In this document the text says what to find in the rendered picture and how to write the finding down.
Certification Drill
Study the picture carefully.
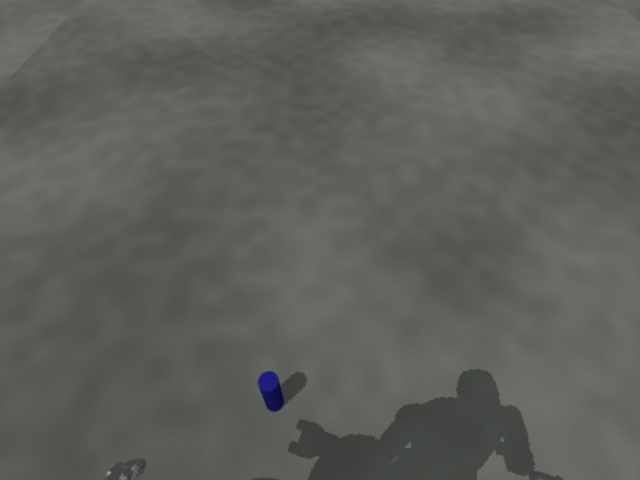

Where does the left robot hand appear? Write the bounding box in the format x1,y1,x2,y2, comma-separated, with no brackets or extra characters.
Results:
100,459,146,480

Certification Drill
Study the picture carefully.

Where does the can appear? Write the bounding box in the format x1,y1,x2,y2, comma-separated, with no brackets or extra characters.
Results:
258,371,284,412

